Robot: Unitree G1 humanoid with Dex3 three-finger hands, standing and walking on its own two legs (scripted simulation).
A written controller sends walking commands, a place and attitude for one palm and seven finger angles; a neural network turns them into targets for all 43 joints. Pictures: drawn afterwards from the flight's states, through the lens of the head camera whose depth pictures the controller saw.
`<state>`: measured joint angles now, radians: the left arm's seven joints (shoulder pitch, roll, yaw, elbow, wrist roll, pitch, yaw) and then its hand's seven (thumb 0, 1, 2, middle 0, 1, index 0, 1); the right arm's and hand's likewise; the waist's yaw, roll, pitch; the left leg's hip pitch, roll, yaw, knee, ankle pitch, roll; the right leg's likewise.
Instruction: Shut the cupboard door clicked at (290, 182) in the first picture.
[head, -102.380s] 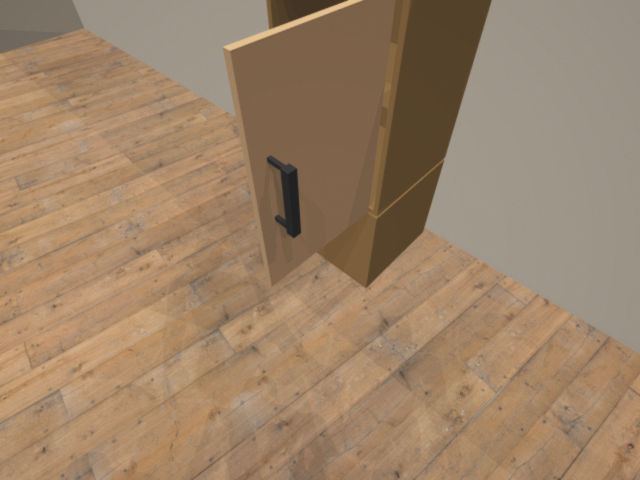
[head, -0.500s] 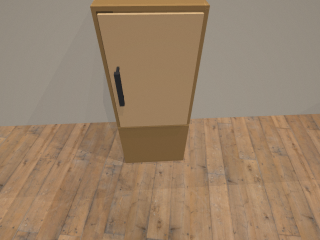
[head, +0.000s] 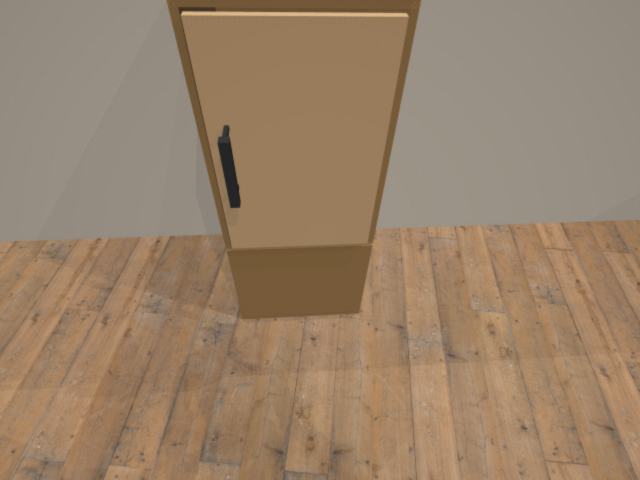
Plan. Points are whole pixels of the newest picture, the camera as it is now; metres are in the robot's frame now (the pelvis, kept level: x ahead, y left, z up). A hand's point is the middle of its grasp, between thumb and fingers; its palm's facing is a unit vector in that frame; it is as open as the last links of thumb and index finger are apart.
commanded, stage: look to check the result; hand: left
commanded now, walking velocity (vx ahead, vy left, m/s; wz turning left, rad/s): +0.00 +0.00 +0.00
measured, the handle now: (230, 168) +0.71 +0.23 -0.05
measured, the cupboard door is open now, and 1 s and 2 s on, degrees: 0 0 0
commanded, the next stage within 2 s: stand and wait in 0.34 s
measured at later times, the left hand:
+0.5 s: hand out of the picture +0.01 +0.18 -0.18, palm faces +0.02 -0.98 -0.21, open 7.4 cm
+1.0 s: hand out of the picture +0.02 +0.18 -0.18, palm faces +0.02 -0.97 -0.23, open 7.4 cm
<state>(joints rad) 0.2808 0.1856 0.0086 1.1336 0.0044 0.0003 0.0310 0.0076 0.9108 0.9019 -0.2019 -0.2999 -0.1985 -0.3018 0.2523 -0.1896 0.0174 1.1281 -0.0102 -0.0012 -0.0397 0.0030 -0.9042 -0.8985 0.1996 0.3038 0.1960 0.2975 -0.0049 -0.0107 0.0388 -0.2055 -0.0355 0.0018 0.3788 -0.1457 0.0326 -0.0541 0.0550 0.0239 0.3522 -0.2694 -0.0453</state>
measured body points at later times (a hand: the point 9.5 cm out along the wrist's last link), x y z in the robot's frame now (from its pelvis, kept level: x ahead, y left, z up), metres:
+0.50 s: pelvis +0.01 +0.00 +0.00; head +0.02 +0.00 +0.45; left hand +0.01 +0.23 -0.16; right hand +0.04 -0.25 -0.15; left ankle +0.04 +0.10 -0.74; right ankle -0.05 -0.09 -0.74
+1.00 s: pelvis +0.02 -0.01 +0.00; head +0.03 -0.01 +0.45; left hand +0.02 +0.23 -0.16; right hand +0.04 -0.25 -0.16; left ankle +0.04 +0.10 -0.74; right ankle -0.05 -0.09 -0.74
